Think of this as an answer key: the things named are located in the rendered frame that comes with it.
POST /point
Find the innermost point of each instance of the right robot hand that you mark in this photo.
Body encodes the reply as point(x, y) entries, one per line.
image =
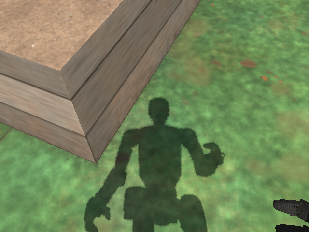
point(299, 208)

